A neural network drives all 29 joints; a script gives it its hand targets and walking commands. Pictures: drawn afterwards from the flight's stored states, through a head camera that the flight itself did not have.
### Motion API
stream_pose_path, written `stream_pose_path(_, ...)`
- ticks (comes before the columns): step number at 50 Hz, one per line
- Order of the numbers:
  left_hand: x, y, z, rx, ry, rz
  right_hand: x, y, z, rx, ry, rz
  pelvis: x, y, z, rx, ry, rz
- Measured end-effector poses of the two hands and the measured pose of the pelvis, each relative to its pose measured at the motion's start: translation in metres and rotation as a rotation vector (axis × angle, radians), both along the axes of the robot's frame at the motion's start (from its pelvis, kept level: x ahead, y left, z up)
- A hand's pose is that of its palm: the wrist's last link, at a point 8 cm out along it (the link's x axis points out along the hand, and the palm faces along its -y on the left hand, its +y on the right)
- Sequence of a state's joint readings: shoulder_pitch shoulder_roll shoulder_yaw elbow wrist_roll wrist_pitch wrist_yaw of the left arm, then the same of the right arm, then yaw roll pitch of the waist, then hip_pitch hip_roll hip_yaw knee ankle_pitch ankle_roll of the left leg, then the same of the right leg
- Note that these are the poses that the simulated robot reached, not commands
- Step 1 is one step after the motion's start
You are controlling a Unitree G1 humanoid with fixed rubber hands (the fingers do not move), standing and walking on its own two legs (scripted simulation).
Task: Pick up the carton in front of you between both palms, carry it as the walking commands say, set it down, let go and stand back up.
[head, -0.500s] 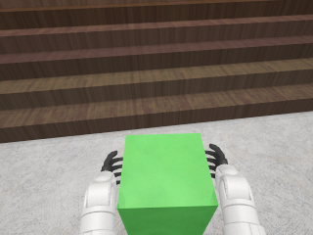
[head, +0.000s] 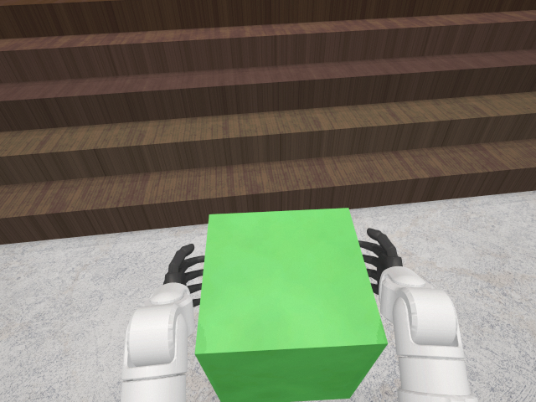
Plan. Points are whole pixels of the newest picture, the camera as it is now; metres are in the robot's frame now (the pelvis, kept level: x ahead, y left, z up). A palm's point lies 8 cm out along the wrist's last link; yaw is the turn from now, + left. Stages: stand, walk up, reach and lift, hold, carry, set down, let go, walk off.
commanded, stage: carry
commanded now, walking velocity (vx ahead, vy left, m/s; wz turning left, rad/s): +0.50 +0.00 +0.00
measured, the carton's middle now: (283, 311) +0.29 +0.00 +0.02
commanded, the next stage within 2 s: none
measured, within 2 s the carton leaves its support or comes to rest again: neither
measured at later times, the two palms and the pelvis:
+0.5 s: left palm (219, 178) +0.53 +0.11 +0.10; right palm (369, 167) +0.56 -0.19 +0.10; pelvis +0.27 -0.05 +0.01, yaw +1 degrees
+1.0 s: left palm (230, 109) +0.89 +0.11 +0.08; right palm (338, 104) +0.87 -0.19 +0.09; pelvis +0.61 -0.02 +0.02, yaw -3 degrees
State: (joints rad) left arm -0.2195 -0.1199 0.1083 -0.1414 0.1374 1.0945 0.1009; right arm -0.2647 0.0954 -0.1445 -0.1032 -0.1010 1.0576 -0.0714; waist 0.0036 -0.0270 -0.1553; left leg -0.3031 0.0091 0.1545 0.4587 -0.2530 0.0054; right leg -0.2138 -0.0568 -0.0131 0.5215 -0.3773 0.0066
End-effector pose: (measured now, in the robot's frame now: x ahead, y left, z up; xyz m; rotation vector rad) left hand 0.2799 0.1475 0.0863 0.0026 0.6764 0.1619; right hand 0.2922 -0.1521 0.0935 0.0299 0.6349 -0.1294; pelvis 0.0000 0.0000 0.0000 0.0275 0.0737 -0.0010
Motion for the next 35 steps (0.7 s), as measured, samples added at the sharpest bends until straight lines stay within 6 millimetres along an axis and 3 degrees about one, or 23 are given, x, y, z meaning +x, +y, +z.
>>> stream_pose_path(5,0.039,0.0,0.001,-0.032,0.046,0.0,0.028,0.0,-0.004,0.018,0.047,-0.04,0.046,-0.001,0.004,-0.021,0.027,-0.041)
stream_pose_path(11,0.103,-0.031,0.008,-0.036,0.038,-0.036,0.08,-0.031,0.002,0.036,0.038,-0.091,0.11,-0.019,0.004,-0.043,0.025,-0.032)
stream_pose_path(15,0.153,-0.048,0.006,-0.031,-0.006,-0.03,0.133,-0.049,-0.001,0.045,-0.005,-0.086,0.158,-0.037,-0.011,-0.05,0.006,0.003)
stream_pose_path(23,0.23,-0.041,0.01,-0.038,0.078,0.062,0.236,-0.041,0.005,0.049,0.081,-0.007,0.247,-0.051,0.011,-0.006,0.025,0.014)
stream_pose_path(29,0.313,-0.033,0.011,-0.035,0.045,0.06,0.318,-0.033,0.003,0.04,0.047,0.002,0.329,-0.043,0.008,0.003,0.02,0.004)
stream_pose_path(35,0.414,-0.022,-0.021,-0.051,0.042,0.007,0.404,-0.023,-0.022,0.01,0.043,-0.04,0.428,-0.021,-0.02,-0.001,-0.015,-0.033)
